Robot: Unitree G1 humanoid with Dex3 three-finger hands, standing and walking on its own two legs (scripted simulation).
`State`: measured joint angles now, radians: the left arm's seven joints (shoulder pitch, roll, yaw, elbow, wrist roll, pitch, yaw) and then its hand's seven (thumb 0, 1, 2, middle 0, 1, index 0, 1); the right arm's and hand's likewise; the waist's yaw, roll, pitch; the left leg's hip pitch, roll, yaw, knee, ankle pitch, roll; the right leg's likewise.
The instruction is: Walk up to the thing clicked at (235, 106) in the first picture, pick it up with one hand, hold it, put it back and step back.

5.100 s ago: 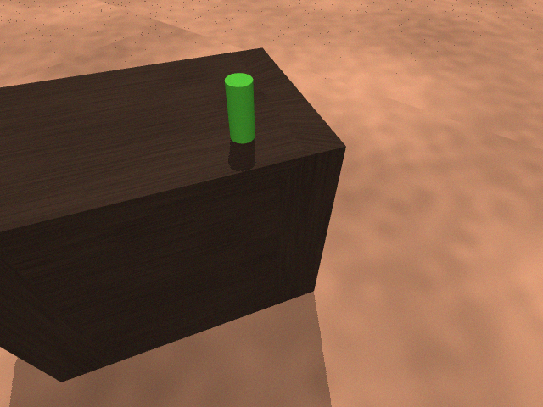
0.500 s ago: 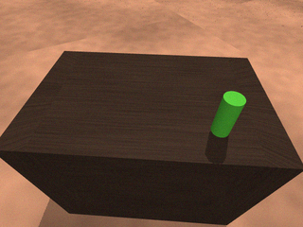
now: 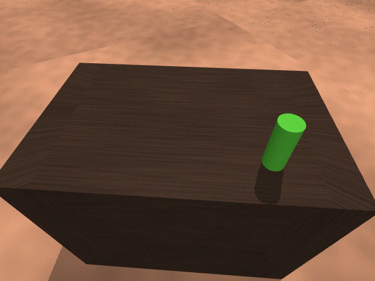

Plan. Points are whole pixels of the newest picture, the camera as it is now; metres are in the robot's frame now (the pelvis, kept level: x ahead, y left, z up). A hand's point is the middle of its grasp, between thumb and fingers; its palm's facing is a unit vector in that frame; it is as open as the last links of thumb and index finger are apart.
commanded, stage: stand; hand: right
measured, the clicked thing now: (281, 144) +0.43 -0.21 +0.04
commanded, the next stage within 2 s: rise first in 0.42 s
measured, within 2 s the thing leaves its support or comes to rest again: neither
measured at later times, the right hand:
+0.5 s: hand out of the picture +0.07 -0.25 -0.16, palm faces -0.04 +0.94 -0.34, open 7.4 cm
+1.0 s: hand (318, 278) +0.16 -0.26 -0.07, palm faces +0.29 +0.89 -0.36, open 15.9 cm
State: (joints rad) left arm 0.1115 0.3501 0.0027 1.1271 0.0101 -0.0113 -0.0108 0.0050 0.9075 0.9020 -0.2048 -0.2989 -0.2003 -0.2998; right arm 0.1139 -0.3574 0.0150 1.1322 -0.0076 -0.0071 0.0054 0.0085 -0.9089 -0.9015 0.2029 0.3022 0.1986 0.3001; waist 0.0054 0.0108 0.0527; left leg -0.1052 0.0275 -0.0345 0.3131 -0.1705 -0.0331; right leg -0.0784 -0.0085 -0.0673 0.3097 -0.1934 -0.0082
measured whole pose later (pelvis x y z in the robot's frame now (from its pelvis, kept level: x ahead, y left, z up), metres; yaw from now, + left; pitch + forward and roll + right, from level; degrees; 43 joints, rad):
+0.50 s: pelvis +0.00 +0.00 +0.00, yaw +0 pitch -2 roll +0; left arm 0.12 0.35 0.00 1.13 0.01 -0.01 -0.01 0.00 0.91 0.90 -0.20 -0.30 -0.20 -0.30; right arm 0.12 -0.36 0.01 1.13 -0.01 -0.01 0.01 0.01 -0.91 -0.90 0.20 0.30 0.20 0.30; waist 0.00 0.01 0.05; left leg -0.10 0.03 -0.03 0.31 -0.17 -0.03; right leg -0.08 -0.01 -0.06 0.31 -0.19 -0.01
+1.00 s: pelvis +0.01 +0.01 -0.01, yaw -3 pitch +1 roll +0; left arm 0.18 0.24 0.08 0.71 -0.03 -0.06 0.08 0.00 -0.20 0.12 -0.07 -0.05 -0.06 -0.05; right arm 0.27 -0.31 -0.14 0.48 0.05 -0.03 -0.08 0.00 0.20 -0.14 0.06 0.06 0.05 0.06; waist -0.02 -0.03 0.00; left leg -0.19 0.02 0.02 0.41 -0.23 -0.01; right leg -0.18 -0.02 -0.01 0.41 -0.24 0.01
